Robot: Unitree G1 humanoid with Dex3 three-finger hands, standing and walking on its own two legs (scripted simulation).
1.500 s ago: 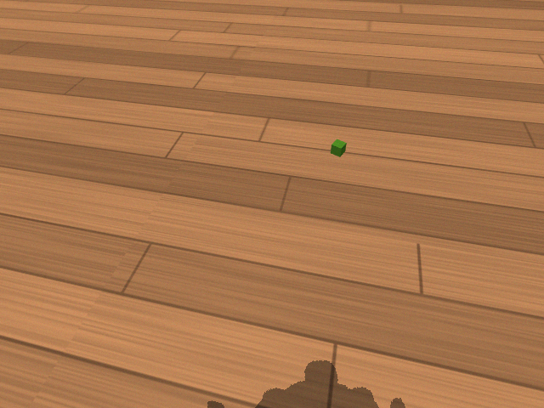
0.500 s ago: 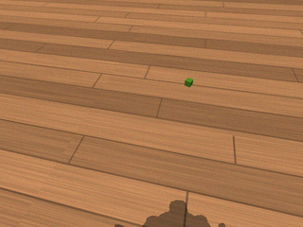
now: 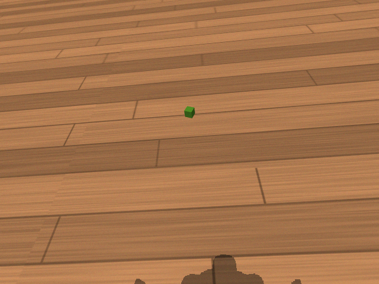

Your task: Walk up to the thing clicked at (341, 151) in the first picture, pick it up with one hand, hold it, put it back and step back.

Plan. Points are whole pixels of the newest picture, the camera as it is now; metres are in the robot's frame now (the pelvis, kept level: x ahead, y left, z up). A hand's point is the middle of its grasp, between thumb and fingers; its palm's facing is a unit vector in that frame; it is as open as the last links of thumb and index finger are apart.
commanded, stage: walk up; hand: left
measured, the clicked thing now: (189, 112) +1.50 +0.09 -0.71
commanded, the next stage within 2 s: none
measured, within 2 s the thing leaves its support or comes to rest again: neither
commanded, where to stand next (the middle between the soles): +1.06 +0.01 m, yaw -21 degrees
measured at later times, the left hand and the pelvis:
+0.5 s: hand (101, 220) +0.34 +0.30 -0.14, palm faces -0.22 -0.90 -0.37, open 7.3 cm; pelvis +0.25 +0.03 +0.01, yaw -11 degrees
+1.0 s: hand (143, 128) +0.67 +0.21 -0.10, palm faces -0.27 -0.88 -0.40, open 7.3 cm; pelvis +0.49 -0.01 +0.01, yaw -16 degrees
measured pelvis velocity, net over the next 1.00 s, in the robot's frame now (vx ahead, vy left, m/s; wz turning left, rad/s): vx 0.49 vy -0.01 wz -0.29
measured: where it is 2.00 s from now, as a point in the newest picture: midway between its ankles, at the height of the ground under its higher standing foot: (198, 176)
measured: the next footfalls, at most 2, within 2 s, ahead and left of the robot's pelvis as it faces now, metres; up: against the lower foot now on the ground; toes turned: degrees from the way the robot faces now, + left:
left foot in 0.42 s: +0.38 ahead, +0.13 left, +0.00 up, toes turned -4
right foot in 0.86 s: +0.57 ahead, -0.13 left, +0.00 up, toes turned -19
